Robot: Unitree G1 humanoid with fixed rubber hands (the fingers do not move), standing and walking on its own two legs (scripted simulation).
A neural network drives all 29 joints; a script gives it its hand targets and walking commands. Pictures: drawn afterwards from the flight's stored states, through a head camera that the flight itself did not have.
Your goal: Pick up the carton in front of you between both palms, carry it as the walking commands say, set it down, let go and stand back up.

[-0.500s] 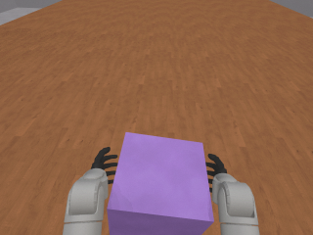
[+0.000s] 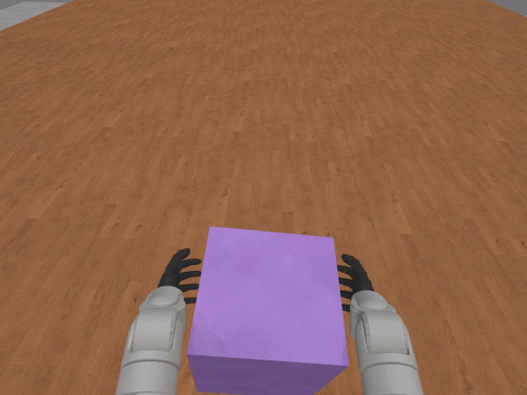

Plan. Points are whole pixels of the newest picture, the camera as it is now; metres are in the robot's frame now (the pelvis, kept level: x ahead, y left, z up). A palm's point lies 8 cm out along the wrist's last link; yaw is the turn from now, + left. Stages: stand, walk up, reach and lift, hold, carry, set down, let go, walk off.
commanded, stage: carry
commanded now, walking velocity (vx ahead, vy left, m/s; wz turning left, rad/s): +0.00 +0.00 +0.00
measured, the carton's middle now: (262, 318) +0.31 +0.01 -0.06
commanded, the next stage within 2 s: hold in 0.22 s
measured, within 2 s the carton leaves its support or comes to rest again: neither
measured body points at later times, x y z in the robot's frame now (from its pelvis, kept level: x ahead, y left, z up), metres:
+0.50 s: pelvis -0.01 +0.00 +0.01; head -0.04 -0.02 +0.46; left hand +0.27 +0.17 +0.04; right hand +0.29 -0.13 +0.03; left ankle -0.04 +0.11 -0.73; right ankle +0.07 -0.11 -0.73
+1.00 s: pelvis -0.02 -0.02 +0.00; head -0.05 -0.05 +0.45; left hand +0.28 +0.16 +0.04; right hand +0.31 -0.14 +0.03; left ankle -0.04 +0.11 -0.73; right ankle +0.07 -0.11 -0.73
